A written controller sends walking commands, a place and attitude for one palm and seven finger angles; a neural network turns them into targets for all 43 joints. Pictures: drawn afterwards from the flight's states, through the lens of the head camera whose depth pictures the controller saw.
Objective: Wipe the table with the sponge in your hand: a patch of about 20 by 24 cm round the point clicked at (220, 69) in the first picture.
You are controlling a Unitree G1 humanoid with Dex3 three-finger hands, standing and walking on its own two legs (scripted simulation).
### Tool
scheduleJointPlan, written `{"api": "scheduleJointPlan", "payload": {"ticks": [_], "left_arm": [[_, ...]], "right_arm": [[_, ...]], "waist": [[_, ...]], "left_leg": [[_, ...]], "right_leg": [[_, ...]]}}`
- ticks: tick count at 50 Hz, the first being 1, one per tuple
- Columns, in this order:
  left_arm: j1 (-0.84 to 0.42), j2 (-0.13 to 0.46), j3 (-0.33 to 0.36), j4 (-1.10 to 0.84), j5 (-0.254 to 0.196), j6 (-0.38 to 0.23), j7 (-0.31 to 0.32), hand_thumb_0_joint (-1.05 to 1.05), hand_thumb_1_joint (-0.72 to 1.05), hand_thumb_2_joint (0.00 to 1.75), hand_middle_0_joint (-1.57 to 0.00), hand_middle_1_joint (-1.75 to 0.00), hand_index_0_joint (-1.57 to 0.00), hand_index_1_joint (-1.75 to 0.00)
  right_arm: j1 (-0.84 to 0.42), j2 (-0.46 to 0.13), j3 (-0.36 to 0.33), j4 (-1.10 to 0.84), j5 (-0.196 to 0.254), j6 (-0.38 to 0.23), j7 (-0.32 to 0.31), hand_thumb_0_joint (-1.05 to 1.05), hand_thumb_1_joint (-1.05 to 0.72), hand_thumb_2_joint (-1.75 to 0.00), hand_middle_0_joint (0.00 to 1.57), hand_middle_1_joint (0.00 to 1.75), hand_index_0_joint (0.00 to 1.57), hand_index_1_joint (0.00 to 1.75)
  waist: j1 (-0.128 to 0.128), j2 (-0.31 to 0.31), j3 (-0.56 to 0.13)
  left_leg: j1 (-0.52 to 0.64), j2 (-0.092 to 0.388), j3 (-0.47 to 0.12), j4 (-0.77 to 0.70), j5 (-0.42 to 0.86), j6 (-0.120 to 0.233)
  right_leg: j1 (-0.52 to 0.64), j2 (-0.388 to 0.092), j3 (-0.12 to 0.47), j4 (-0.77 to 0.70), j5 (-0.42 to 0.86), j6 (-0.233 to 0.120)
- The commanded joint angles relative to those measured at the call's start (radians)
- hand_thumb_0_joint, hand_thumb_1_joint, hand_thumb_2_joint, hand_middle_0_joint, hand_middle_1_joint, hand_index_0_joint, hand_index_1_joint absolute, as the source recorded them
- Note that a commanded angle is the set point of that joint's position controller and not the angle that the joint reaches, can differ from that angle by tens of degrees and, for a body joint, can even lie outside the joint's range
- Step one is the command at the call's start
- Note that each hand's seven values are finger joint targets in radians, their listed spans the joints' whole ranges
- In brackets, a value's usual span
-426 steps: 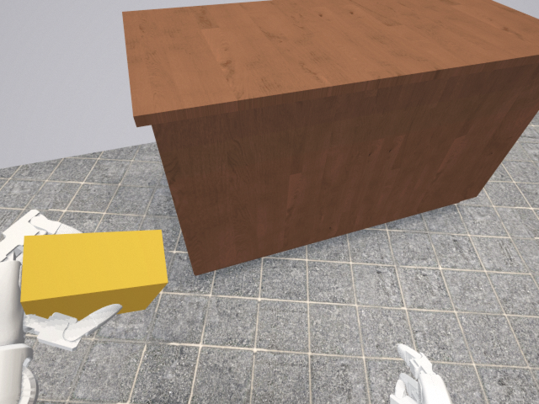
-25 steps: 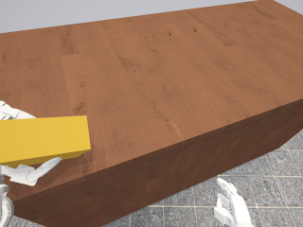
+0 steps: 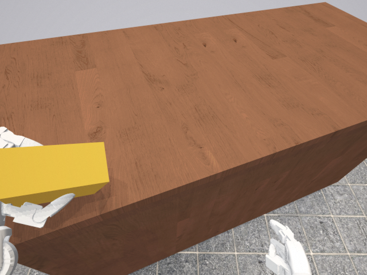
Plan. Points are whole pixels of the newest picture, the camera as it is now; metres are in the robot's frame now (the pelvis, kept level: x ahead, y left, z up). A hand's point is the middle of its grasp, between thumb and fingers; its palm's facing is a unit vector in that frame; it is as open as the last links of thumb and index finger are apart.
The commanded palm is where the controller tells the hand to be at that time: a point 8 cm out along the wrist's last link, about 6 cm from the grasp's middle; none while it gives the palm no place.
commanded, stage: look again from close up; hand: left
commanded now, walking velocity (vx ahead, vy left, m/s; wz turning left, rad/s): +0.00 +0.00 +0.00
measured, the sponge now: (71, 174) +0.24 +0.21 +0.15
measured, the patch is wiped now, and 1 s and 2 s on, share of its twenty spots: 0.00 0.00 0.00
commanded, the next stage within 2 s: turn the palm down, sponge in hand in 0.08 s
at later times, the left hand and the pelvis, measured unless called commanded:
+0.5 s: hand (32, 179) +0.21 +0.24 +0.18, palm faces +0.46 -0.72 -0.52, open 10.2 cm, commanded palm +0.17 +0.28 +0.20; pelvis -0.01 -0.03 -0.01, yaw +2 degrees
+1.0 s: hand (39, 166) +0.23 +0.23 +0.20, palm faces +0.35 -0.47 -0.81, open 10.2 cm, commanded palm +0.18 +0.25 +0.25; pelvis +0.02 -0.06 +0.00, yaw +3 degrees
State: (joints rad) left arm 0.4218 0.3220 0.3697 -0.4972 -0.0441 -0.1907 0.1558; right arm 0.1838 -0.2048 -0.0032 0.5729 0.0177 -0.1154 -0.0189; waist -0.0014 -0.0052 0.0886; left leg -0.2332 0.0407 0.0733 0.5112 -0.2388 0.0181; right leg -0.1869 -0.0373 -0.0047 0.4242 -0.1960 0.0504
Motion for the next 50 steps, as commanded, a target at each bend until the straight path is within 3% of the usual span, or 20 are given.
{"api": "scheduleJointPlan", "payload": {"ticks": [1, 8, 9, 10, 11, 13, 14, 16, 18, 19, 22, 24, 26, 29, 32, 34, 36, 43, 44, 50], "left_arm": [[-0.028, 0.149, 0.065, -0.194, 0.003, -0.048, -0.006, 0.00, 0.10, 1.30, -1.20, -1.60, -1.20, -1.60], [-0.017, 0.154, 0.071, -0.194, 0.001, -0.050, -0.007, 0.00, 0.10, 1.30, -1.20, -1.60, -1.20, -1.60], [-0.854, 0.972, 0.368, -0.486, -0.013, -0.206, 0.018, 0.00, 0.10, 1.30, -1.20, -1.60, -1.20, -1.60], [-0.502, 0.392, 0.268, 0.186, 0.093, -0.003, -0.041, 0.00, 0.10, 1.30, -1.20, -1.60, -1.20, -1.60], [-0.456, 0.241, 0.103, 0.090, 0.013, 0.056, -0.072, 0.00, 0.10, 1.30, -1.20, -1.60, -1.20, -1.60], [-0.290, 0.259, 0.149, 0.029, -0.039, 0.133, -0.117, 0.00, 0.10, 1.30, -1.20, -1.60, -1.20, -1.60], [-0.181, 0.153, 0.055, 0.051, -0.044, 0.188, -0.137, 0.00, 0.10, 1.30, -1.20, -1.60, -1.20, -1.60], [-0.230, 0.181, -0.018, -0.085, 0.035, 0.219, -0.133, 0.00, 0.10, 1.30, -1.20, -1.60, -1.20, -1.60], [-0.238, 0.258, 0.011, -0.159, 0.112, 0.214, -0.102, 0.00, 0.10, 1.30, -1.20, -1.60, -1.20, -1.60], [-0.297, 0.361, 0.087, -0.252, 0.126, 0.206, -0.074, 0.00, 0.10, 1.30, -1.20, -1.60, -1.20, -1.60], [-0.287, 0.331, 0.084, -0.129, 0.151, 0.194, -0.039, 0.00, 0.10, 1.30, -1.20, -1.60, -1.20, -1.60], [-0.414, 0.394, 0.114, -0.090, 0.153, 0.226, -0.038, 0.00, 0.10, 1.30, -1.20, -1.60, -1.20, -1.60], [-0.414, 0.357, 0.077, -0.024, 0.148, 0.256, -0.056, 0.00, 0.10, 1.30, -1.20, -1.60, -1.20, -1.60], [-0.528, 0.441, 0.089, -0.039, 0.178, 0.286, -0.076, 0.00, 0.10, 1.30, -1.20, -1.60, -1.20, -1.60], [-0.479, 0.421, 0.033, -0.026, 0.219, 0.290, -0.106, 0.00, 0.10, 1.30, -1.20, -1.60, -1.20, -1.60], [-0.486, 0.491, 0.087, -0.054, 0.230, 0.296, -0.122, 0.00, 0.10, 1.30, -1.20, -1.60, -1.20, -1.60], [-0.440, 0.475, 0.082, -0.029, 0.225, 0.297, -0.145, 0.00, 0.10, 1.30, -1.20, -1.60, -1.20, -1.60], [-0.335, 0.562, 0.183, -0.094, 0.229, 0.290, -0.159, 0.00, 0.10, 1.30, -1.20, -1.60, -1.20, -1.60], [-0.345, 0.591, 0.209, -0.097, 0.232, 0.295, -0.150, 0.00, 0.10, 1.30, -1.20, -1.60, -1.20, -1.60], [-0.339, 0.559, 0.153, -0.107, 0.278, 0.317, -0.152, 0.00, 0.10, 1.30, -1.20, -1.60, -1.20, -1.60]], "right_arm": [[-0.097, -0.120, -0.042, -0.162, 0.001, -0.051, -0.012, 0.00, -0.90, -0.90, 0.20, 0.30, 0.20, 0.30], [-0.097, -0.119, -0.042, -0.159, 0.000, -0.051, -0.011, 0.00, -0.90, -0.90, 0.20, 0.30, 0.20, 0.30], [0.080, -0.131, 0.114, -0.256, 0.049, -0.028, -0.096, 0.00, -0.90, -0.90, 0.20, 0.30, 0.20, 0.30], [-0.073, -0.093, -0.052, -0.128, -0.085, -0.068, -0.049, 0.00, -0.90, -0.90, 0.20, 0.30, 0.20, 0.30], [-0.064, -0.126, -0.021, -0.133, -0.046, -0.079, 0.002, 0.00, -0.90, -0.90, 0.20, 0.30, 0.20, 0.30], [-0.084, -0.169, -0.045, -0.095, -0.038, -0.083, -0.002, 0.00, -0.90, -0.90, 0.20, 0.30, 0.20, 0.30], [-0.135, -0.159, -0.021, -0.102, -0.016, -0.075, 0.011, 0.00, -0.90, -0.90, 0.20, 0.30, 0.20, 0.30], [-0.183, -0.157, -0.004, -0.111, -0.013, -0.072, 0.018, 0.00, -0.90, -0.90, 0.20, 0.30, 0.20, 0.30], [-0.205, -0.154, -0.001, -0.132, -0.029, -0.065, 0.011, 0.00, -0.90, -0.90, 0.20, 0.30, 0.20, 0.30], [-0.240, -0.158, 0.003, -0.153, -0.018, -0.056, 0.002, 0.00, -0.90, -0.90, 0.20, 0.30, 0.20, 0.30], [-0.209, -0.135, 0.008, -0.117, -0.038, -0.054, -0.024, 0.00, -0.90, -0.90, 0.20, 0.30, 0.20, 0.30], [-0.233, -0.145, 0.011, -0.115, -0.022, -0.040, -0.042, 0.00, -0.90, -0.90, 0.20, 0.30, 0.20, 0.30], [-0.219, -0.132, 0.011, -0.097, -0.024, -0.034, -0.061, 0.00, -0.90, -0.90, 0.20, 0.30, 0.20, 0.30], [-0.260, -0.138, 0.021, -0.106, -0.006, -0.032, -0.081, 0.00, -0.90, -0.90, 0.20, 0.30, 0.20, 0.30], [-0.238, -0.134, 0.018, -0.102, -0.015, -0.036, -0.091, 0.00, -0.90, -0.90, 0.20, 0.30, 0.20, 0.30], [-0.257, -0.135, 0.022, -0.116, -0.003, -0.042, -0.092, 0.00, -0.90, -0.90, 0.20, 0.30, 0.20, 0.30], [-0.232, -0.130, 0.017, -0.110, -0.008, -0.040, -0.097, 0.00, -0.90, -0.90, 0.20, 0.30, 0.20, 0.30], [-0.202, -0.145, -0.006, -0.118, -0.003, -0.037, -0.100, 0.00, -0.90, -0.90, 0.20, 0.30, 0.20, 0.30], [-0.237, -0.142, 0.001, -0.125, 0.013, -0.043, -0.098, 0.00, -0.90, -0.90, 0.20, 0.30, 0.20, 0.30], [-0.206, -0.146, -0.010, -0.127, 0.018, -0.041, -0.099, 0.00, -0.90, -0.90, 0.20, 0.30, 0.20, 0.30]], "waist": [[0.002, 0.079, -0.142], [0.001, 0.060, -0.146], [-0.021, 0.174, -0.159], [0.108, 0.126, -0.306], [0.046, 0.159, -0.323], [0.106, 0.145, -0.382], [0.103, 0.144, -0.323], [0.083, 0.131, -0.202], [0.071, 0.108, -0.164], [0.070, 0.139, -0.218], [0.058, 0.064, -0.143], [0.049, 0.073, -0.156], [0.061, 0.056, -0.135], [0.060, 0.090, -0.163], [0.073, 0.084, -0.161], [0.086, 0.084, -0.191], [0.092, 0.025, -0.177], [0.118, 0.030, -0.240], [0.124, 0.073, -0.234], [0.112, 0.047, -0.227]], "left_leg": [[0.022, 0.056, -0.072, -0.132, 0.012, 0.004], [0.028, 0.056, -0.075, -0.126, 0.033, 0.004], [-0.069, 0.012, -0.081, -0.162, -0.040, 0.000], [0.119, -0.001, -0.047, -0.113, 0.313, -0.059], [0.174, 0.004, -0.075, -0.094, 0.506, -0.107], [0.240, 0.004, -0.044, -0.068, 0.528, -0.082], [0.206, 0.007, -0.037, -0.070, 0.440, -0.073], [0.100, -0.005, -0.047, -0.104, 0.221, -0.042], [0.034, -0.014, -0.064, -0.131, 0.037, -0.028], [0.035, -0.018, -0.058, -0.129, -0.049, -0.022], [-0.005, -0.026, -0.065, -0.125, -0.104, -0.024], [0.005, -0.036, -0.055, -0.121, -0.173, -0.020], [0.011, -0.038, -0.052, -0.123, -0.148, -0.021], [0.040, -0.053, -0.029, -0.109, -0.164, -0.015], [0.052, -0.051, -0.024, -0.100, -0.089, -0.009], [0.073, -0.051, -0.014, -0.085, -0.039, -0.007], [0.071, -0.041, -0.016, -0.072, 0.021, -0.004], [0.090, -0.033, -0.010, -0.030, 0.188, -0.003], [0.092, -0.041, -0.005, -0.027, 0.180, -0.007], [0.084, -0.036, -0.004, -0.008, 0.230, -0.003]], "right_leg": [[0.038, -0.016, 0.010, -0.043, 0.106, -0.060], [0.044, -0.022, 0.016, -0.048, 0.125, -0.060], [0.055, 0.038, -0.024, 0.021, -0.116, -0.003], [0.054, 0.056, -0.083, 0.089, 0.090, -0.104], [-0.023, 0.075, -0.108, 0.060, 0.168, -0.091], [0.041, 0.063, -0.100, 0.043, 0.224, -0.079], [0.013, 0.065, -0.108, 0.041, 0.183, -0.072], [-0.029, 0.053, -0.118, 0.044, 0.110, -0.069], [-0.051, 0.051, -0.110, 0.055, 0.010, -0.067], [-0.048, 0.054, -0.094, 0.064, -0.043, -0.066], [-0.091, 0.052, -0.093, 0.042, -0.109, -0.061], [-0.103, 0.049, -0.072, 0.022, -0.160, -0.055], [-0.081, 0.043, -0.071, -0.002, -0.160, -0.057], [-0.085, 0.038, -0.044, -0.036, -0.217, -0.052], [-0.061, 0.027, -0.039, -0.051, -0.191, -0.053], [-0.041, 0.028, -0.024, -0.057, -0.176, -0.054], [-0.024, 0.017, -0.018, -0.067, -0.128, -0.047], [0.044, -0.006, -0.009, -0.026, 0.114, -0.033], [0.040, -0.006, 0.005, -0.030, 0.094, -0.038], [0.030, -0.012, -0.014, -0.007, 0.194, -0.029]]}}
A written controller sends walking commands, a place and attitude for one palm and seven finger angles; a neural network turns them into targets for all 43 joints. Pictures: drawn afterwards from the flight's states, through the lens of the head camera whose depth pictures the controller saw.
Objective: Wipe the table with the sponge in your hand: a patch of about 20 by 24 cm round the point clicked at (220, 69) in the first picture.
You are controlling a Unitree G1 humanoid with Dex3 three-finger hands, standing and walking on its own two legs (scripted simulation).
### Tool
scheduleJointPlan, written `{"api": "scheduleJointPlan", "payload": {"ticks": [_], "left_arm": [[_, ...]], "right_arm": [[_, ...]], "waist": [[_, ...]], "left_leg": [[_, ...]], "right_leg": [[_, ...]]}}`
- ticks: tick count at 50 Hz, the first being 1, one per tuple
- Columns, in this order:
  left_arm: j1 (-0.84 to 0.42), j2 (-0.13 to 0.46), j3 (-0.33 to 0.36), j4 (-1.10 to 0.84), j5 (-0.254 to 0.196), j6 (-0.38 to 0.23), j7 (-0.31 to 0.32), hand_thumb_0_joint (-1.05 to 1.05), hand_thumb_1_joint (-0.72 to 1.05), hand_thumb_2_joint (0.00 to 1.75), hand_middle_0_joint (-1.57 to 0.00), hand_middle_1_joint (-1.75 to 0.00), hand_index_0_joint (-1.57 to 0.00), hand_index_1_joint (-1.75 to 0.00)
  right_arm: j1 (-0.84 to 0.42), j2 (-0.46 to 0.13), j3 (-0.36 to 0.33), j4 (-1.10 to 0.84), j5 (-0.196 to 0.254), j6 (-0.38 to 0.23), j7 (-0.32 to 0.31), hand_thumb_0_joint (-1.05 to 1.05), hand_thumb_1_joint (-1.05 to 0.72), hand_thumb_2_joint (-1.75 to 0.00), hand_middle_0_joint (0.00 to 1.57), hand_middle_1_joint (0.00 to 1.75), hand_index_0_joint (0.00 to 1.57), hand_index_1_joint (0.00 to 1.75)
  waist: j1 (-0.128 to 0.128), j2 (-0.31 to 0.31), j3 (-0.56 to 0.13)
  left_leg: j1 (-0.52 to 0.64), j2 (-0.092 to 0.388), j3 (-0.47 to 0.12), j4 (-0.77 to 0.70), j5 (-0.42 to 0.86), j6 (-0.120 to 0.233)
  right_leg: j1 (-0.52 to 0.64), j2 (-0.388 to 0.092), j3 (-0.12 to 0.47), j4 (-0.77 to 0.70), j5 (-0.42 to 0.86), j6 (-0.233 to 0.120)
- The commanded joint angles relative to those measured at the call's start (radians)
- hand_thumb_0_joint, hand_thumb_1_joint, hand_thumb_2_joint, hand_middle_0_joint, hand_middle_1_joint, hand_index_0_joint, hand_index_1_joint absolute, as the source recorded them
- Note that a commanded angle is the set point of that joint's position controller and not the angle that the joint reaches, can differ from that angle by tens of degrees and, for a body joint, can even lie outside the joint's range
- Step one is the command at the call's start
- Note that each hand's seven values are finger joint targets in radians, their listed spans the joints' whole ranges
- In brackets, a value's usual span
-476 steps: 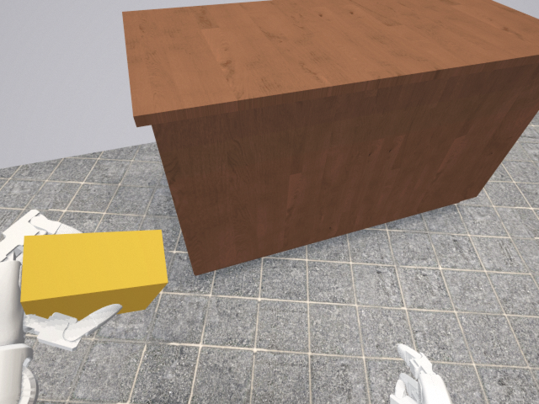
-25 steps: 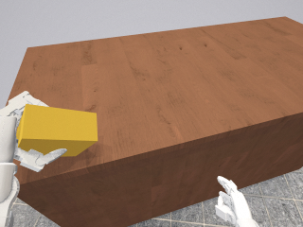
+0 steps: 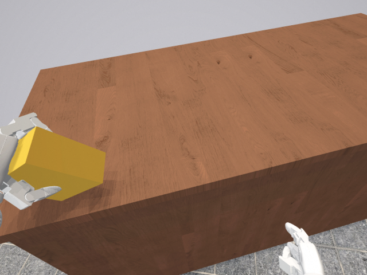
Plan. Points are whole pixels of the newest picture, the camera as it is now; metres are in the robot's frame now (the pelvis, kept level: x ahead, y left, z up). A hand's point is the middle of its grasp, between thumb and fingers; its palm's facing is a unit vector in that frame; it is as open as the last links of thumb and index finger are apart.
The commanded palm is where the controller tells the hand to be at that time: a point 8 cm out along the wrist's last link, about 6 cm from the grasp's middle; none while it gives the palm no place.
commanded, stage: turn the palm down, sponge in hand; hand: left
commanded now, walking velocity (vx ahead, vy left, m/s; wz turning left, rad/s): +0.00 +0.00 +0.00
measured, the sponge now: (62, 172) +0.23 +0.26 +0.16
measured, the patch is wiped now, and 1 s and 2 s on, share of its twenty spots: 0.00 0.00 0.00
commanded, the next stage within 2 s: move the sponge above the wiping area in 1.38 s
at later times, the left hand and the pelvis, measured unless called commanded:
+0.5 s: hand (16, 146) +0.24 +0.31 +0.22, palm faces +0.29 -0.26 -0.92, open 10.2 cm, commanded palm +0.18 +0.31 +0.29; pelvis +0.00 +0.03 +0.01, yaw +0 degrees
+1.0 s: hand (6, 146) +0.22 +0.30 +0.24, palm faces +0.27 -0.07 -0.96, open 10.2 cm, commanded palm +0.16 +0.30 +0.31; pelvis -0.03 +0.02 +0.00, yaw +0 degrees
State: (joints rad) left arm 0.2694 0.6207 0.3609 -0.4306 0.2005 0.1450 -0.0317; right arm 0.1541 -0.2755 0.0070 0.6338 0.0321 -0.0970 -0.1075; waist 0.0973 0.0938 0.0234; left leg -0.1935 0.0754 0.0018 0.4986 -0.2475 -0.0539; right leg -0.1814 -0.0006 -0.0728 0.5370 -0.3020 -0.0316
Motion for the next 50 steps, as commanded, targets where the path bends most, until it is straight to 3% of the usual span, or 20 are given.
{"api": "scheduleJointPlan", "payload": {"ticks": [1, 2, 4, 7, 9, 11, 14, 17, 19, 21, 24, 27, 29, 32, 34, 36, 39, 42, 44, 50], "left_arm": [[-0.179, 0.263, 0.157, -0.177, 0.043, -0.014, 0.032, 0.00, 0.10, 1.30, -1.20, -1.60, -1.20, -1.60], [-0.179, 0.275, 0.157, -0.184, 0.055, -0.009, 0.029, 0.00, 0.10, 1.30, -1.20, -1.60, -1.20, -1.60], [-0.220, 0.294, 0.155, -0.198, 0.082, 0.015, 0.029, 0.00, 0.10, 1.30, -1.20, -1.60, -1.20, -1.60], [-0.216, 0.298, 0.132, -0.204, 0.126, 0.043, 0.028, 0.00, 0.10, 1.30, -1.20, -1.60, -1.20, -1.60], [-0.251, 0.327, 0.147, -0.210, 0.149, 0.083, 0.029, 0.00, 0.10, 1.30, -1.20, -1.60, -1.20, -1.60], [-0.270, 0.312, 0.120, -0.187, 0.176, 0.107, 0.029, 0.00, 0.10, 1.30, -1.20, -1.60, -1.20, -1.60], [-0.313, 0.337, 0.118, -0.228, 0.212, 0.169, 0.017, 0.00, 0.10, 1.30, -1.20, -1.60, -1.20, -1.60], [-0.328, 0.313, 0.058, -0.195, 0.256, 0.216, -0.012, 0.00, 0.10, 1.30, -1.20, -1.60, -1.20, -1.60], [-0.382, 0.320, 0.047, -0.211, 0.286, 0.253, -0.033, 0.00, 0.10, 1.30, -1.20, -1.60, -1.20, -1.60], [-0.418, 0.303, -0.006, -0.192, 0.320, 0.270, -0.054, 0.00, 0.10, 1.30, -1.20, -1.60, -1.20, -1.60], [-0.492, 0.329, -0.013, -0.241, 0.370, 0.292, -0.078, 0.00, 0.10, 1.30, -1.20, -1.60, -1.20, -1.60], [-0.494, 0.341, -0.029, -0.212, 0.403, 0.295, -0.093, 0.00, 0.10, 1.30, -1.20, -1.60, -1.20, -1.60], [-0.543, 0.361, -0.013, -0.253, 0.426, 0.306, -0.096, 0.00, 0.10, 1.30, -1.20, -1.60, -1.20, -1.60], [-0.552, 0.359, -0.038, -0.197, 0.453, 0.316, -0.104, 0.00, 0.10, 1.30, -1.20, -1.60, -1.20, -1.60], [-0.575, 0.373, -0.020, -0.205, 0.461, 0.337, -0.107, 0.00, 0.10, 1.30, -1.20, -1.60, -1.20, -1.60], [-0.574, 0.351, -0.047, -0.173, 0.468, 0.333, -0.114, 0.00, 0.10, 1.30, -1.20, -1.60, -1.20, -1.60], [-0.608, 0.363, -0.043, -0.203, 0.485, 0.336, -0.123, 0.00, 0.10, 1.30, -1.20, -1.60, -1.20, -1.60], [-0.559, 0.338, -0.069, -0.134, 0.500, 0.326, -0.133, 0.00, 0.10, 1.30, -1.20, -1.60, -1.20, -1.60], [-0.567, 0.351, -0.048, -0.157, 0.511, 0.326, -0.130, 0.00, 0.10, 1.30, -1.20, -1.60, -1.20, -1.60], [-0.607, 0.358, -0.058, -0.152, 0.539, 0.290, -0.112, 0.00, 0.10, 1.30, -1.20, -1.60, -1.20, -1.60]], "right_arm": [[-0.167, -0.081, -0.024, -0.184, 0.004, -0.060, -0.012, 0.00, -0.90, -0.90, 0.20, 0.30, 0.20, 0.30], [-0.167, -0.086, -0.026, -0.187, 0.003, -0.061, -0.015, 0.00, -0.90, -0.90, 0.20, 0.30, 0.20, 0.30], [-0.218, -0.081, -0.016, -0.195, 0.020, -0.068, -0.014, 0.00, -0.90, -0.90, 0.20, 0.30, 0.20, 0.30], [-0.186, -0.086, -0.020, -0.193, 0.010, -0.058, -0.015, 0.00, -0.90, -0.90, 0.20, 0.30, 0.20, 0.30], [-0.250, -0.079, -0.007, -0.201, 0.029, -0.058, -0.012, 0.00, -0.90, -0.90, 0.20, 0.30, 0.20, 0.30], [-0.218, -0.080, -0.008, -0.190, 0.020, -0.046, -0.009, 0.00, -0.90, -0.90, 0.20, 0.30, 0.20, 0.30], [-0.304, -0.075, 0.010, -0.204, 0.035, -0.035, 0.001, 0.00, -0.90, -0.90, 0.20, 0.30, 0.20, 0.30], [-0.282, -0.083, 0.011, -0.193, 0.024, -0.011, 0.003, 0.00, -0.90, -0.90, 0.20, 0.30, 0.20, 0.30], [-0.365, -0.069, 0.029, -0.205, 0.043, -0.009, 0.009, 0.00, -0.90, -0.90, 0.20, 0.30, 0.20, 0.30], [-0.334, -0.076, 0.028, -0.195, 0.032, 0.006, 0.006, 0.00, -0.90, -0.90, 0.20, 0.30, 0.20, 0.30], [-0.420, -0.061, 0.043, -0.214, 0.044, 0.006, 0.004, 0.00, -0.90, -0.90, 0.20, 0.30, 0.20, 0.30], [-0.372, -0.075, 0.035, -0.196, 0.028, 0.019, 0.002, 0.00, -0.90, -0.90, 0.20, 0.30, 0.20, 0.30], [-0.448, -0.057, 0.049, -0.209, 0.042, 0.012, 0.008, 0.00, -0.90, -0.90, 0.20, 0.30, 0.20, 0.30], [-0.395, -0.073, 0.037, -0.185, 0.028, 0.027, 0.008, 0.00, -0.90, -0.90, 0.20, 0.30, 0.20, 0.30], [-0.469, -0.059, 0.050, -0.198, 0.044, 0.019, 0.015, 0.00, -0.90, -0.90, 0.20, 0.30, 0.20, 0.30], [-0.413, -0.066, 0.041, -0.183, 0.038, 0.026, 0.014, 0.00, -0.90, -0.90, 0.20, 0.30, 0.20, 0.30], [-0.484, -0.053, 0.052, -0.198, 0.050, 0.020, 0.021, 0.00, -0.90, -0.90, 0.20, 0.30, 0.20, 0.30], [-0.418, -0.071, 0.038, -0.183, 0.036, 0.034, 0.018, 0.00, -0.90, -0.90, 0.20, 0.30, 0.20, 0.30], [-0.479, -0.054, 0.049, -0.199, 0.048, 0.022, 0.024, 0.00, -0.90, -0.90, 0.20, 0.30, 0.20, 0.30], [-0.443, -0.063, 0.041, -0.186, 0.031, 0.018, 0.024, 0.00, -0.90, -0.90, 0.20, 0.30, 0.20, 0.30]], "waist": [[0.009, -0.047, -0.169], [0.013, -0.068, -0.182], [0.018, -0.032, -0.176], [0.021, -0.070, -0.195], [0.031, -0.018, -0.193], [0.026, -0.057, -0.190], [0.043, 0.015, -0.215], [0.038, -0.030, -0.204], [0.045, 0.014, -0.200], [0.034, -0.004, -0.192], [0.051, 0.037, -0.226], [0.049, 0.004, -0.230], [0.062, 0.046, -0.251], [0.059, 0.034, -0.248], [0.072, 0.036, -0.253], [0.057, -0.004, -0.247], [0.066, 0.009, -0.253], [0.060, -0.035, -0.224], [0.067, -0.021, -0.231], [0.064, -0.026, -0.240]], "left_leg": [[0.053, -0.069, 0.066, -0.002, 0.245, 0.070], [0.055, -0.070, 0.063, -0.004, 0.247, 0.072], [0.068, -0.076, 0.068, -0.007, 0.242, 0.069], [0.064, -0.069, 0.058, -0.017, 0.273, 0.071], [0.071, -0.074, 0.060, -0.027, 0.254, 0.065], [0.058, -0.065, 0.051, -0.039, 0.277, 0.063], [0.079, -0.071, 0.048, -0.054, 0.287, 0.058], [0.068, -0.062, 0.036, -0.076, 0.300, 0.060], [0.077, -0.066, 0.030, -0.089, 0.271, 0.055], [0.068, -0.062, 0.021, -0.105, 0.269, 0.057], [0.092, -0.070, 0.007, -0.121, 0.247, 0.057], [0.086, -0.066, -0.002, -0.132, 0.250, 0.059], [0.093, -0.073, -0.009, -0.136, 0.245, 0.056], [0.088, -0.068, -0.009, -0.140, 0.247, 0.056], [0.077, -0.075, -0.014, -0.137, 0.230, 0.053], [0.078, -0.072, -0.005, -0.133, 0.233, 0.057], [0.077, -0.078, -0.011, -0.130, 0.207, 0.055], [0.062, -0.076, -0.002, -0.128, 0.191, 0.060], [0.060, -0.079, -0.005, -0.119, 0.176, 0.057], [0.057, -0.081, 0.004, -0.099, 0.166, 0.061]], "right_leg": [[0.023, -0.045, 0.046, -0.114, 0.308, 0.055], [0.026, -0.045, 0.043, -0.107, 0.311, 0.057], [0.017, -0.039, 0.053, -0.112, 0.289, 0.050], [0.035, -0.040, 0.035, -0.099, 0.324, 0.053], [0.036, -0.032, 0.050, -0.108, 0.280, 0.043], [0.047, -0.034, 0.031, -0.106, 0.300, 0.044], [0.060, -0.023, 0.041, -0.107, 0.279, 0.030], [0.066, -0.024, 0.023, -0.114, 0.287, 0.033], [0.056, -0.010, 0.035, -0.123, 0.234, 0.021], [0.056, -0.016, 0.019, -0.127, 0.222, 0.022], [0.065, 0.001, 0.035, -0.131, 0.178, 0.006], [0.072, -0.008, 0.019, -0.134, 0.179, 0.009], [0.082, 0.007, 0.040, -0.129, 0.163, -0.004], [0.076, -0.009, 0.025, -0.133, 0.166, 0.000], [0.082, 0.005, 0.049, -0.131, 0.148, -0.010], [0.072, -0.011, 0.033, -0.136, 0.155, 0.002], [0.067, 0.002, 0.060, -0.136, 0.132, -0.008], [0.050, -0.015, 0.043, -0.146, 0.129, 0.001], [0.048, -0.005, 0.074, -0.145, 0.109, -0.007], [0.043, -0.025, 0.074, -0.149, 0.093, -0.005]]}}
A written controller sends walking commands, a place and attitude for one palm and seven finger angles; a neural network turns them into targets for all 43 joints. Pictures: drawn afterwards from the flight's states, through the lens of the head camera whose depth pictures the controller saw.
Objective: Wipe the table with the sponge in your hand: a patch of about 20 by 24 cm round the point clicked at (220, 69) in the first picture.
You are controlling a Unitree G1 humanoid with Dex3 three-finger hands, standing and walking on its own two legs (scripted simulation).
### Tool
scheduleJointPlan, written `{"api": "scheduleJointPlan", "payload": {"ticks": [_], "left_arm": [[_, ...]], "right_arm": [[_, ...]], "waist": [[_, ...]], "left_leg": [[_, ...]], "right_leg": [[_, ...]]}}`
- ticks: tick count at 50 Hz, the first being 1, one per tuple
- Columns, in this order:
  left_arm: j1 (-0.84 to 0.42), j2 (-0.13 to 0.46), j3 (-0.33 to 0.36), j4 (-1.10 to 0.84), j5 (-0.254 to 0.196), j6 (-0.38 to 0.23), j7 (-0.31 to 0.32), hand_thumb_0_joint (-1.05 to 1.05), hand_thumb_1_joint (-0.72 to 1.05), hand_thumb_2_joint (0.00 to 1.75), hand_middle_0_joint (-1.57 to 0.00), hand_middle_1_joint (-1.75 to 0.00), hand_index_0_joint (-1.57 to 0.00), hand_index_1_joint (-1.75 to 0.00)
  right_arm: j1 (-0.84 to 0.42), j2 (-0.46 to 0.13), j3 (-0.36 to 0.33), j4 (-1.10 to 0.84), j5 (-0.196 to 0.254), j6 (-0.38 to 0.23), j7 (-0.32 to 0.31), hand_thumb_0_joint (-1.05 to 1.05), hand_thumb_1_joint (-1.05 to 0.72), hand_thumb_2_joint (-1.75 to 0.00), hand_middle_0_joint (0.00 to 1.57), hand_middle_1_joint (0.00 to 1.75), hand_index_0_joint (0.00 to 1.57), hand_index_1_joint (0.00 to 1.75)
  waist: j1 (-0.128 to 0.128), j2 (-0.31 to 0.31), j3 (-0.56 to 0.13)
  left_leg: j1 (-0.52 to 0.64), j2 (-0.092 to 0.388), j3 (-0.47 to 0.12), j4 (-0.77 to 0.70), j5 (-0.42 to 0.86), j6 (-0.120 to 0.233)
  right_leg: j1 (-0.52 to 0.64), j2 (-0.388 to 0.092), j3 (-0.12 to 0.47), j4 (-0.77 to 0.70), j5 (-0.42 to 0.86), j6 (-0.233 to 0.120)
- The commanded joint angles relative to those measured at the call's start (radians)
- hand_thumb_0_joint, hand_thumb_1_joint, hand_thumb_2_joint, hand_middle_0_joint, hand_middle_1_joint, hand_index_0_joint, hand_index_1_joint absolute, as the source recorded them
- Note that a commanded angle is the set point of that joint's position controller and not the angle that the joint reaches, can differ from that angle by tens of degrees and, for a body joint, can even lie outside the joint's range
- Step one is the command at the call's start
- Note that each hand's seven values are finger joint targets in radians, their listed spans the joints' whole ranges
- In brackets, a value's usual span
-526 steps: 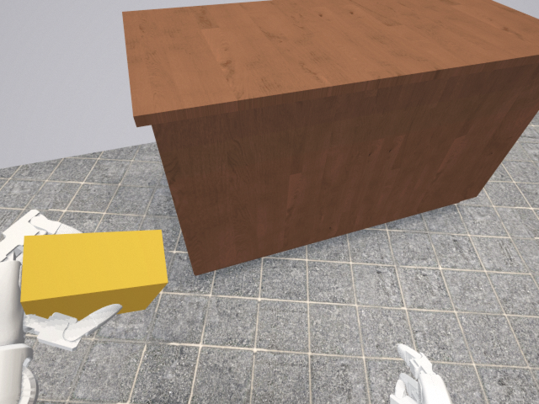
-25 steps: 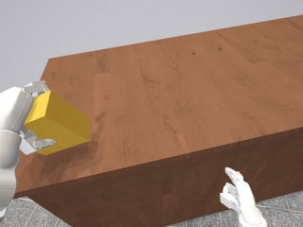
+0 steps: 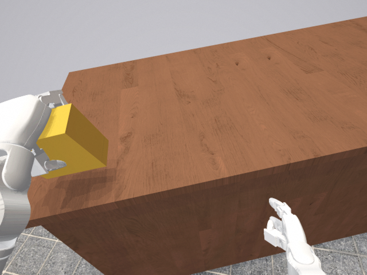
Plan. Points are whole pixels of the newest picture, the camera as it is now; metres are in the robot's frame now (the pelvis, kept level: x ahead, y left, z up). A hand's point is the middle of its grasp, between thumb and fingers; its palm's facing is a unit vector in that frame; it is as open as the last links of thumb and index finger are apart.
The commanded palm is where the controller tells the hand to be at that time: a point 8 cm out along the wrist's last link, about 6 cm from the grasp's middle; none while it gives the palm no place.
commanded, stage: turn the palm down, sponge in hand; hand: left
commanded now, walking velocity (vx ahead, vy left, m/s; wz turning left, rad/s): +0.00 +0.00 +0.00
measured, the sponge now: (65, 150) +0.26 +0.28 +0.19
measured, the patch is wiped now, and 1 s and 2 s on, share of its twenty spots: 0.00 0.00 0.00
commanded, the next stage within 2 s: move the sponge above the wiping area in 0.38 s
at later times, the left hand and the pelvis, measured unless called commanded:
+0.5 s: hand (51, 137) +0.25 +0.28 +0.23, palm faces +0.28 -0.06 -0.96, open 10.2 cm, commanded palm +0.19 +0.27 +0.31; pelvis +0.00 +0.00 +0.00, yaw +0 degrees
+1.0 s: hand (49, 140) +0.25 +0.28 +0.23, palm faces +0.28 -0.08 -0.96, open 10.2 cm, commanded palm +0.20 +0.28 +0.29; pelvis +0.00 +0.00 +0.00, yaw +0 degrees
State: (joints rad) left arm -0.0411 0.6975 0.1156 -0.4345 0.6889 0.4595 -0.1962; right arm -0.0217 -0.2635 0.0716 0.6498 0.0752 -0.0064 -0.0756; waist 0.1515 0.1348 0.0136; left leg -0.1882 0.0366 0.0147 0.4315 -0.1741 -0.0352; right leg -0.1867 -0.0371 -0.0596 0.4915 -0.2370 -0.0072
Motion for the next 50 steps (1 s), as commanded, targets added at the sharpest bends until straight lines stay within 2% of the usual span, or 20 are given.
{"api": "scheduleJointPlan", "payload": {"ticks": [1, 3, 4, 7, 9, 13, 14, 17, 19, 23, 24, 26, 30, 32, 34, 39, 42, 44, 47, 50], "left_arm": [[-0.289, 0.280, 0.188, -0.131, 0.054, -0.030, 0.056, 0.00, 0.10, 1.30, -1.20, -1.60, -1.20, -1.60], [-0.301, 0.289, 0.193, -0.141, 0.055, -0.041, 0.055, 0.00, 0.10, 1.30, -1.20, -1.60, -1.20, -1.60], [-0.313, 0.297, 0.205, -0.146, 0.053, -0.034, 0.058, 0.00, 0.10, 1.30, -1.20, -1.60, -1.20, -1.60], [-0.302, 0.275, 0.178, -0.087, 0.048, -0.044, 0.055, 0.00, 0.10, 1.30, -1.20, -1.60, -1.20, -1.60], [-0.328, 0.281, 0.188, -0.114, 0.051, -0.043, 0.056, 0.00, 0.10, 1.30, -1.20, -1.60, -1.20, -1.60], [-0.299, 0.275, 0.182, -0.109, 0.050, -0.053, 0.054, 0.00, 0.10, 1.30, -1.20, -1.60, -1.20, -1.60], [-0.303, 0.284, 0.199, -0.119, 0.049, -0.046, 0.056, 0.00, 0.10, 1.30, -1.20, -1.60, -1.20, -1.60], [-0.279, 0.265, 0.181, -0.079, 0.042, -0.047, 0.054, 0.00, 0.10, 1.30, -1.20, -1.60, -1.20, -1.60], [-0.310, 0.280, 0.196, -0.114, 0.047, -0.045, 0.057, 0.00, 0.10, 1.30, -1.20, -1.60, -1.20, -1.60], [-0.293, 0.275, 0.190, -0.113, 0.049, -0.054, 0.060, 0.00, 0.10, 1.30, -1.20, -1.60, -1.20, -1.60], [-0.304, 0.283, 0.203, -0.124, 0.049, -0.046, 0.062, 0.00, 0.10, 1.30, -1.20, -1.60, -1.20, -1.60], [-0.315, 0.231, 0.152, -0.095, 0.047, -0.053, 0.063, 0.00, 0.10, 1.30, -1.20, -1.60, -1.20, -1.60], [-0.328, 0.217, 0.134, -0.151, 0.052, -0.055, 0.066, 0.00, 0.10, 1.30, -1.20, -1.60, -1.20, -1.60], [-0.285, 0.236, 0.156, -0.121, 0.060, -0.052, 0.068, 0.00, 0.10, 1.30, -1.20, -1.60, -1.20, -1.60], [-0.313, 0.250, 0.175, -0.144, 0.063, -0.045, 0.074, 0.00, 0.10, 1.30, -1.20, -1.60, -1.20, -1.60], [-0.301, 0.244, 0.176, -0.152, 0.061, -0.039, 0.079, 0.00, 0.10, 1.30, -1.20, -1.60, -1.20, -1.60], [-0.236, 0.240, 0.181, -0.124, 0.057, -0.041, 0.078, 0.00, 0.10, 1.30, -1.20, -1.60, -1.20, -1.60], [-0.268, 0.238, 0.176, -0.130, 0.057, -0.034, 0.075, 0.00, 0.10, 1.30, -1.20, -1.60, -1.20, -1.60], [-0.254, 0.217, 0.146, -0.099, 0.059, -0.040, 0.070, 0.00, 0.10, 1.30, -1.20, -1.60, -1.20, -1.60], [-0.337, 0.191, 0.098, -0.124, 0.069, -0.047, 0.072, 0.00, 0.10, 1.30, -1.20, -1.60, -1.20, -1.60]], "right_arm": [[-0.253, -0.071, -0.026, -0.193, -0.008, -0.073, -0.007, 0.00, -0.90, -0.90, 0.20, 0.30, 0.20, 0.30], [-0.250, -0.071, -0.030, -0.193, -0.011, -0.071, -0.010, 0.00, -0.90, -0.90, 0.20, 0.30, 0.20, 0.30], [-0.311, -0.061, -0.018, -0.206, -0.002, -0.085, -0.008, 0.00, -0.90, -0.90, 0.20, 0.30, 0.20, 0.30], [-0.253, -0.074, -0.029, -0.185, -0.014, -0.078, -0.012, 0.00, -0.90, -0.90, 0.20, 0.30, 0.20, 0.30], [-0.303, -0.058, -0.019, -0.199, -0.001, -0.088, -0.010, 0.00, -0.90, -0.90, 0.20, 0.30, 0.20, 0.30], [-0.251, -0.068, -0.032, -0.189, -0.013, -0.083, -0.010, 0.00, -0.90, -0.90, 0.20, 0.30, 0.20, 0.30], [-0.300, -0.060, -0.023, -0.199, -0.004, -0.094, -0.007, 0.00, -0.90, -0.90, 0.20, 0.30, 0.20, 0.30], [-0.245, -0.074, -0.031, -0.187, -0.016, -0.084, -0.009, 0.00, -0.90, -0.90, 0.20, 0.30, 0.20, 0.30], [-0.297, -0.060, -0.022, -0.201, -0.001, -0.094, -0.007, 0.00, -0.90, -0.90, 0.20, 0.30, 0.20, 0.30], [-0.245, -0.069, -0.031, -0.192, -0.013, -0.087, -0.007, 0.00, -0.90, -0.90, 0.20, 0.30, 0.20, 0.30], [-0.294, -0.061, -0.022, -0.200, -0.003, -0.096, -0.005, 0.00, -0.90, -0.90, 0.20, 0.30, 0.20, 0.30], [-0.247, -0.064, -0.026, -0.189, -0.009, -0.094, -0.006, 0.00, -0.90, -0.90, 0.20, 0.30, 0.20, 0.30], [-0.257, -0.064, -0.028, -0.200, -0.013, -0.097, -0.004, 0.00, -0.90, -0.90, 0.20, 0.30, 0.20, 0.30], [-0.235, -0.071, -0.033, -0.188, -0.016, -0.089, -0.004, 0.00, -0.90, -0.90, 0.20, 0.30, 0.20, 0.30], [-0.286, -0.058, -0.023, -0.204, -0.005, -0.095, -0.002, 0.00, -0.90, -0.90, 0.20, 0.30, 0.20, 0.30], [-0.291, -0.056, -0.020, -0.204, -0.004, -0.086, 0.002, 0.00, -0.90, -0.90, 0.20, 0.30, 0.20, 0.30], [-0.231, -0.072, -0.034, -0.191, -0.017, -0.076, 0.001, 0.00, -0.90, -0.90, 0.20, 0.30, 0.20, 0.30], [-0.282, -0.060, -0.021, -0.204, -0.002, -0.085, 0.001, 0.00, -0.90, -0.90, 0.20, 0.30, 0.20, 0.30], [-0.231, -0.074, -0.032, -0.189, -0.011, -0.078, -0.004, 0.00, -0.90, -0.90, 0.20, 0.30, 0.20, 0.30], [-0.249, -0.065, -0.026, -0.197, -0.013, -0.092, -0.009, 0.00, -0.90, -0.90, 0.20, 0.30, 0.20, 0.30]], "waist": [[0.005, -0.065, -0.230], [0.008, -0.066, -0.233], [0.015, -0.045, -0.217], [0.009, -0.071, -0.188], [0.011, -0.058, -0.195], [0.011, -0.071, -0.213], [0.014, -0.058, -0.217], [0.011, -0.092, -0.197], [0.012, -0.061, -0.207], [0.013, -0.061, -0.218], [0.018, -0.039, -0.218], [0.003, -0.072, -0.198], [0.013, -0.026, -0.232], [0.014, -0.064, -0.221], [0.015, -0.055, -0.224], [0.017, -0.034, -0.226], [0.017, -0.070, -0.226], [0.013, -0.057, -0.213], [0.007, -0.057, -0.200], [0.005, -0.036, -0.212]], "left_leg": [[0.062, -0.045, -0.006, -0.035, 0.095, 0.041], [0.068, -0.045, -0.005, -0.034, 0.087, 0.042], [0.062, -0.049, -0.014, -0.030, 0.074, 0.038], [0.051, -0.045, -0.003, -0.036, 0.059, 0.041], [0.056, -0.050, -0.010, -0.037, 0.035, 0.037], [0.058, -0.044, 0.002, -0.024, 0.074, 0.042], [0.058, -0.047, -0.005, -0.021, 0.065, 0.037], [0.043, -0.042, 0.002, -0.024, 0.070, 0.041], [0.053, -0.047, -0.006, -0.027, 0.057, 0.036], [0.054, -0.041, 0.001, -0.031, 0.087, 0.039], [0.056, -0.044, -0.007, -0.032, 0.077, 0.035], [0.052, -0.041, -0.004, -0.040, 0.078, 0.037], [0.061, -0.038, -0.007, -0.047, 0.089, 0.037], [0.063, -0.040, -0.006, -0.051, 0.097, 0.039], [0.065, -0.039, -0.013, -0.052, 0.078, 0.035], [0.067, -0.039, -0.012, -0.055, 0.098, 0.033], [0.064, -0.036, -0.002, -0.051, 0.114, 0.038], [0.060, -0.037, -0.009, -0.053, 0.082, 0.034], [0.058, -0.037, -0.004, -0.060, 0.080, 0.038], [0.060, -0.040, -0.012, -0.065, 0.050, 0.038]], "right_leg": [[0.044, 0.011, 0.060, -0.106, 0.024, -0.022], [0.043, 0.005, 0.064, -0.110, 0.020, -0.020], [0.036, 0.020, 0.101, -0.114, -0.001, -0.035], [0.025, 0.004, 0.071, -0.124, -0.010, -0.021], [0.019, 0.017, 0.104, -0.127, -0.050, -0.030], [0.036, -0.003, 0.080, -0.114, 0.015, -0.019], [0.033, 0.011, 0.111, -0.116, -0.005, -0.032], [0.036, -0.002, 0.077, -0.114, 0.021, -0.020], [0.027, 0.014, 0.104, -0.116, -0.016, -0.029], [0.044, -0.001, 0.065, -0.103, 0.039, -0.020], [0.039, 0.015, 0.095, -0.105, 0.015, -0.034], [0.031, 0.005, 0.055, -0.106, 0.021, -0.020], [0.053, 0.008, 0.051, -0.095, 0.040, -0.035], [0.050, 0.013, 0.044, -0.100, 0.048, -0.030], [0.045, 0.023, 0.074, -0.102, 0.021, -0.039], [0.054, 0.025, 0.071, -0.098, 0.043, -0.042], [0.063, 0.015, 0.043, -0.099, 0.073, -0.030], [0.043, 0.025, 0.069, -0.104, 0.030, -0.037], [0.042, 0.016, 0.038, -0.110, 0.040, -0.028], [0.039, 0.018, 0.040, -0.106, 0.008, -0.036]]}}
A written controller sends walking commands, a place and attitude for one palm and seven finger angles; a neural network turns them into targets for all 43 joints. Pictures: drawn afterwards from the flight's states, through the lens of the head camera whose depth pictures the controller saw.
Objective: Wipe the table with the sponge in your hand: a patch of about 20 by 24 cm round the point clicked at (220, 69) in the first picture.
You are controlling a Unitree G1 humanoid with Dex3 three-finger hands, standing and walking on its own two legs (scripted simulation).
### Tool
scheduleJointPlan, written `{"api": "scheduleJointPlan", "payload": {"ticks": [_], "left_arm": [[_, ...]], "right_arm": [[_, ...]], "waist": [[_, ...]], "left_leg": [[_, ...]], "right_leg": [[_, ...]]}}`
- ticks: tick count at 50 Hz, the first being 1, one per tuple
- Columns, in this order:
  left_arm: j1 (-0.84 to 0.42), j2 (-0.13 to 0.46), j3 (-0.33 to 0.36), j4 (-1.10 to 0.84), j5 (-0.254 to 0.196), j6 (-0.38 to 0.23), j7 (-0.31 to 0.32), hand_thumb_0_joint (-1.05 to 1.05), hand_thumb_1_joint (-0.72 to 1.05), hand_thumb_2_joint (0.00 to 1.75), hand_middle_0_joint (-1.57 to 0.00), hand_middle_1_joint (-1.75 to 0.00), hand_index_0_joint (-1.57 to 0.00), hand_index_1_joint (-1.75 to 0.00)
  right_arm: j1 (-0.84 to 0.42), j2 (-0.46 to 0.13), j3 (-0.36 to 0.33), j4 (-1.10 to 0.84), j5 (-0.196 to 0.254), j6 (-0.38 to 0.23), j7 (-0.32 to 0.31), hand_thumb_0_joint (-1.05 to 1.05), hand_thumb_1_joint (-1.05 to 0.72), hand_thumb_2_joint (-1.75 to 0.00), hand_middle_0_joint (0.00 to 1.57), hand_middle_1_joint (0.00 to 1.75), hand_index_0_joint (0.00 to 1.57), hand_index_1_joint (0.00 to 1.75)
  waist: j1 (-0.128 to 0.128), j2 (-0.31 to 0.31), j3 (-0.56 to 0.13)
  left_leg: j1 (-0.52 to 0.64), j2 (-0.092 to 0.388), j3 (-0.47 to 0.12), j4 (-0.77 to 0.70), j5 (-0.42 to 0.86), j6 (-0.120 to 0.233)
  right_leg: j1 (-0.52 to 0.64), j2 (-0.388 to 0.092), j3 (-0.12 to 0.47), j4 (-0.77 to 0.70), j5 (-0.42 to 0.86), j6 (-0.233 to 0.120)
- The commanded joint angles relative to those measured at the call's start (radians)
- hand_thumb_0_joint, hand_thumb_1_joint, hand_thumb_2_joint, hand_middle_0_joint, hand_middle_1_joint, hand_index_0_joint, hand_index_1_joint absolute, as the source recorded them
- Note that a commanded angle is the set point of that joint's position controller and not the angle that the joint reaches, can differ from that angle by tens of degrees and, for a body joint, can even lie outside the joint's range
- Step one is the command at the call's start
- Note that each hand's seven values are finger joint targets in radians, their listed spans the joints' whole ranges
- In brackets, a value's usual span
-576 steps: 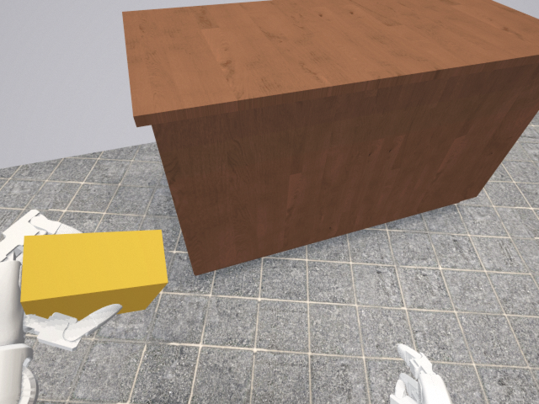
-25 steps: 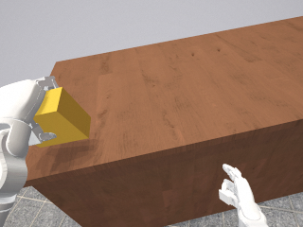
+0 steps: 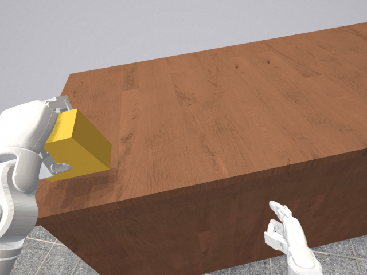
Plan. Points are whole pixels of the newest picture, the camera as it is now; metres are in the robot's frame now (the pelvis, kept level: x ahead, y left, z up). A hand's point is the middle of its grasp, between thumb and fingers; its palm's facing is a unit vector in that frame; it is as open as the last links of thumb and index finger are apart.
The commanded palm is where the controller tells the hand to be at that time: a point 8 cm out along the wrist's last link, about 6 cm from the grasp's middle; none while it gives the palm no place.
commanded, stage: move the sponge above the wiping area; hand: left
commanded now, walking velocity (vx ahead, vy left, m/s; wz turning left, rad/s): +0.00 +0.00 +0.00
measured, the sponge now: (70, 153) +0.26 +0.28 +0.18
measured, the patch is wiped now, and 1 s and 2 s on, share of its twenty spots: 0.00 0.00 0.00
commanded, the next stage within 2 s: none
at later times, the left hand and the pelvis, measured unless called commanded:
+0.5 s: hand (54, 145) +0.25 +0.29 +0.21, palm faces +0.17 -0.03 -0.98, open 10.2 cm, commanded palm +0.21 +0.28 +0.28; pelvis +0.00 -0.01 +0.00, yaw +0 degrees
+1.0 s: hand (66, 140) +0.27 +0.29 +0.20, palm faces +0.12 -0.01 -0.99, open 10.2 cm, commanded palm +0.23 +0.29 +0.27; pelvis +0.00 -0.01 +0.00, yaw +0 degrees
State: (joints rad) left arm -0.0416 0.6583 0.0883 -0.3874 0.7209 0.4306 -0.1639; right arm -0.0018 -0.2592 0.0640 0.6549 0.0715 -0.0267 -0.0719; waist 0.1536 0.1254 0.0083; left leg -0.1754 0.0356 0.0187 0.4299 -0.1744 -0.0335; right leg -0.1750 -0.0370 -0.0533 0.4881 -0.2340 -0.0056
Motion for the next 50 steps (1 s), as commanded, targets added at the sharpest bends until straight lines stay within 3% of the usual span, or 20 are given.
{"api": "scheduleJointPlan", "payload": {"ticks": [1, 4, 5, 9, 12, 14, 17, 19, 21, 24, 25, 27, 29, 33, 34, 38, 39, 43, 46, 50], "left_arm": [[-0.340, 0.220, 0.111, -0.148, 0.048, -0.020, 0.041, 0.00, 0.10, 1.30, -1.20, -1.60, -1.20, -1.60], [-0.360, 0.279, 0.158, -0.182, 0.067, -0.019, 0.042, 0.00, 0.10, 1.30, -1.20, -1.60, -1.20, -1.60], [-0.360, 0.283, 0.159, -0.161, 0.067, -0.021, 0.044, 0.00, 0.10, 1.30, -1.20, -1.60, -1.20, -1.60], [-0.342, 0.299, 0.187, -0.128, 0.069, -0.013, 0.038, 0.00, 0.10, 1.30, -1.20, -1.60, -1.20, -1.60], [-0.318, 0.266, 0.156, -0.080, 0.068, -0.016, 0.028, 0.00, 0.10, 1.30, -1.20, -1.60, -1.20, -1.60], [-0.295, 0.296, 0.191, -0.106, 0.064, -0.011, 0.023, 0.00, 0.10, 1.30, -1.20, -1.60, -1.20, -1.60], [-0.262, 0.292, 0.180, -0.042, 0.063, -0.011, 0.009, 0.00, 0.10, 1.30, -1.20, -1.60, -1.20, -1.60], [-0.312, 0.299, 0.175, -0.064, 0.070, -0.013, 0.000, 0.00, 0.10, 1.30, -1.20, -1.60, -1.20, -1.60], [-0.324, 0.290, 0.153, -0.027, 0.079, -0.024, -0.003, 0.00, 0.10, 1.30, -1.20, -1.60, -1.20, -1.60], [-0.369, 0.302, 0.144, -0.095, 0.094, -0.041, -0.013, 0.00, 0.10, 1.30, -1.20, -1.60, -1.20, -1.60], [-0.385, 0.288, 0.118, -0.099, 0.098, -0.051, -0.011, 0.00, 0.10, 1.30, -1.20, -1.60, -1.20, -1.60], [-0.382, 0.297, 0.125, -0.032, 0.110, -0.057, -0.011, 0.00, 0.10, 1.30, -1.20, -1.60, -1.20, -1.60], [-0.435, 0.306, 0.135, -0.045, 0.117, -0.060, -0.006, 0.00, 0.10, 1.30, -1.20, -1.60, -1.20, -1.60], [-0.469, 0.306, 0.128, 0.041, 0.125, -0.063, 0.010, 0.00, 0.10, 1.30, -1.20, -1.60, -1.20, -1.60], [-0.479, 0.313, 0.141, 0.032, 0.127, -0.058, 0.011, 0.00, 0.10, 1.30, -1.20, -1.60, -1.20, -1.60], [-0.468, 0.264, 0.092, 0.062, 0.128, -0.052, 0.001, 0.00, 0.10, 1.30, -1.20, -1.60, -1.20, -1.60], [-0.462, 0.280, 0.113, 0.042, 0.129, -0.048, -0.002, 0.00, 0.10, 1.30, -1.20, -1.60, -1.20, -1.60], [-0.375, 0.285, 0.128, 0.023, 0.125, -0.040, -0.019, 0.00, 0.10, 1.30, -1.20, -1.60, -1.20, -1.60], [-0.398, 0.290, 0.130, 0.079, 0.131, -0.036, -0.019, 0.00, 0.10, 1.30, -1.20, -1.60, -1.20, -1.60], [-0.437, 0.308, 0.140, 0.043, 0.126, -0.060, -0.011, 0.00, 0.10, 1.30, -1.20, -1.60, -1.20, -1.60]], "right_arm": [[-0.257, -0.065, -0.020, -0.192, -0.005, -0.076, -0.013, 0.00, -0.90, -0.90, 0.20, 0.30, 0.20, 0.30], [-0.303, -0.063, -0.014, -0.204, -0.004, -0.081, -0.014, 0.00, -0.90, -0.90, 0.20, 0.30, 0.20, 0.30], [-0.260, -0.073, -0.021, -0.195, -0.018, -0.078, -0.013, 0.00, -0.90, -0.90, 0.20, 0.30, 0.20, 0.30], [-0.296, -0.066, -0.014, -0.196, -0.005, -0.070, -0.008, 0.00, -0.90, -0.90, 0.20, 0.30, 0.20, 0.30], [-0.244, -0.077, -0.023, -0.178, -0.013, -0.060, -0.006, 0.00, -0.90, -0.90, 0.20, 0.30, 0.20, 0.30], [-0.292, -0.068, -0.015, -0.199, -0.003, -0.068, -0.004, 0.00, -0.90, -0.90, 0.20, 0.30, 0.20, 0.30], [-0.232, -0.086, -0.025, -0.183, -0.012, -0.057, -0.008, 0.00, -0.90, -0.90, 0.20, 0.30, 0.20, 0.30], [-0.286, -0.075, -0.015, -0.198, 0.002, -0.065, -0.009, 0.00, -0.90, -0.90, 0.20, 0.30, 0.20, 0.30], [-0.231, -0.081, -0.024, -0.178, -0.007, -0.069, -0.013, 0.00, -0.90, -0.90, 0.20, 0.30, 0.20, 0.30], [-0.283, -0.071, -0.017, -0.199, -0.001, -0.084, -0.018, 0.00, -0.90, -0.90, 0.20, 0.30, 0.20, 0.30], [-0.245, -0.077, -0.022, -0.190, -0.016, -0.085, -0.017, 0.00, -0.90, -0.90, 0.20, 0.30, 0.20, 0.30], [-0.222, -0.082, -0.027, -0.167, -0.018, -0.081, -0.018, 0.00, -0.90, -0.90, 0.20, 0.30, 0.20, 0.30], [-0.271, -0.069, -0.019, -0.183, -0.006, -0.090, -0.020, 0.00, -0.90, -0.90, 0.20, 0.30, 0.20, 0.30], [-0.221, -0.081, -0.028, -0.152, -0.016, -0.079, -0.021, 0.00, -0.90, -0.90, 0.20, 0.30, 0.20, 0.30], [-0.264, -0.073, -0.021, -0.168, -0.006, -0.087, -0.021, 0.00, -0.90, -0.90, 0.20, 0.30, 0.20, 0.30], [-0.224, -0.080, -0.028, -0.158, -0.014, -0.077, -0.016, 0.00, -0.90, -0.90, 0.20, 0.30, 0.20, 0.30], [-0.260, -0.072, -0.020, -0.175, -0.005, -0.085, -0.013, 0.00, -0.90, -0.90, 0.20, 0.30, 0.20, 0.30], [-0.215, -0.081, -0.027, -0.174, -0.016, -0.065, -0.002, 0.00, -0.90, -0.90, 0.20, 0.30, 0.20, 0.30], [-0.204, -0.086, -0.025, -0.166, -0.013, -0.064, -0.005, 0.00, -0.90, -0.90, 0.20, 0.30, 0.20, 0.30], [-0.202, -0.085, -0.026, -0.176, -0.017, -0.075, -0.013, 0.00, -0.90, -0.90, 0.20, 0.30, 0.20, 0.30]], "waist": [[-0.006, -0.036, -0.200], [0.009, -0.023, -0.229], [0.013, -0.028, -0.243], [0.015, -0.033, -0.219], [0.008, -0.048, -0.211], [0.017, -0.043, -0.223], [0.005, -0.080, -0.196], [0.002, -0.052, -0.201], [-0.009, -0.069, -0.199], [-0.002, -0.018, -0.223], [-0.001, -0.003, -0.245], [-0.007, -0.042, -0.198], [-0.001, -0.033, -0.205], [-0.001, -0.049, -0.213], [0.004, -0.029, -0.225], [-0.001, -0.040, -0.238], [0.001, -0.032, -0.242], [0.004, -0.064, -0.249], [-0.008, -0.092, -0.216], [-0.005, -0.060, -0.254]], "left_leg": [[0.058, -0.040, -0.012, -0.061, 0.059, 0.036], [0.066, -0.045, -0.023, -0.059, 0.072, 0.037], [0.049, -0.043, -0.018, -0.057, 0.092, 0.038], [0.053, -0.044, -0.022, -0.056, 0.086, 0.035], [0.047, -0.041, -0.005, -0.055, 0.096, 0.037], [0.043, -0.044, -0.017, -0.046, 0.102, 0.036], [0.027, -0.042, -0.005, -0.038, 0.099, 0.041], [0.035, -0.046, -0.014, -0.037, 0.072, 0.039], [0.033, -0.047, -0.010, -0.037, 0.078, 0.042], [0.058, -0.053, -0.023, -0.035, 0.076, 0.044], [0.052, -0.053, -0.019, -0.035, 0.093, 0.045], [0.051, -0.055, -0.022, -0.046, 0.085, 0.046], [0.054, -0.054, -0.031, -0.053, 0.054, 0.043], [0.048, -0.056, -0.017, -0.063, 0.056, 0.042], [0.051, -0.058, -0.026, -0.061, 0.050, 0.040], [0.052, -0.056, -0.010, -0.057, 0.077, 0.043], [0.051, -0.054, -0.020, -0.053, 0.080, 0.040], [0.046, -0.056, -0.006, -0.039, 0.131, 0.047], [0.028, -0.052, -0.006, -0.040, 0.105, 0.045], [0.046, -0.055, -0.011, -0.032, 0.117, 0.049]], "right_leg": [[0.017, 0.017, 0.035, -0.107, 0.006, -0.032], [0.037, 0.031, 0.072, -0.101, 0.012, -0.048], [0.058, 0.018, 0.044, -0.094, 0.036, -0.046], [0.040, 0.031, 0.074, -0.106, 0.020, -0.049], [0.039, 0.018, 0.038, -0.108, 0.046, -0.036], [0.047, 0.027, 0.070, -0.098, 0.049, -0.047], [0.036, 0.014, 0.044, -0.104, 0.071, -0.030], [0.017, 0.026, 0.075, -0.108, 0.021, -0.039], [0.015, 0.015, 0.041, -0.106, 0.031, -0.028], [0.017, 0.029, 0.074, -0.103, 0.018, -0.044], [0.033, 0.014, 0.044, -0.095, 0.035, -0.041], [0.012, 0.022, 0.036, -0.113, 0.029, -0.035], [0.010, 0.032, 0.071, -0.114, -0.014, -0.047], [0.023, 0.019, 0.037, -0.120, -0.005, -0.037], [0.028, 0.032, 0.072, -0.117, -0.017, -0.051], [0.035, 0.018, 0.032, -0.112, 0.028, -0.037], [0.039, 0.029, 0.059, -0.103, 0.029, -0.049], [0.051, 0.019, 0.029, -0.093, 0.102, -0.033], [0.027, 0.021, 0.027, -0.099, 0.067, -0.031], [0.041, 0.018, 0.031, -0.093, 0.072, -0.038]]}}
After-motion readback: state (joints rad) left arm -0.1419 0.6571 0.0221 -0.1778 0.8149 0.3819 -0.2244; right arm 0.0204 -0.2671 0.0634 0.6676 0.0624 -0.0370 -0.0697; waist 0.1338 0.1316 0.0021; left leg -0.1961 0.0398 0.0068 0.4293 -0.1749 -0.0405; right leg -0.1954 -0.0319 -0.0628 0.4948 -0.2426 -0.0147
